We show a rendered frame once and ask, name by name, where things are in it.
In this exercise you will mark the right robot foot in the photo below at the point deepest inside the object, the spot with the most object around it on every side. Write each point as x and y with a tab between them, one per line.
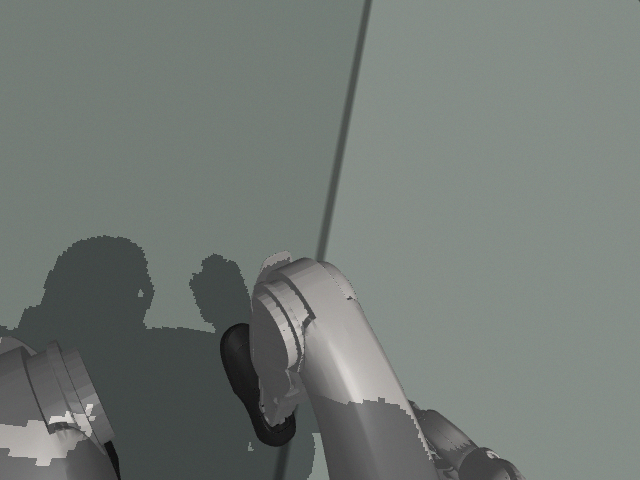
236	359

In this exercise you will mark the right robot arm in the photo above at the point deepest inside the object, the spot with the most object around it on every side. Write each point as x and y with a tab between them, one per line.
484	464

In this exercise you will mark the left robot foot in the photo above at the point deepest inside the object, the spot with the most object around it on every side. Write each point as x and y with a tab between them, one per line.
113	457

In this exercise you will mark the right robot hand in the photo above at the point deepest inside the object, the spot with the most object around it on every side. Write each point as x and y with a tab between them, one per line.
446	440

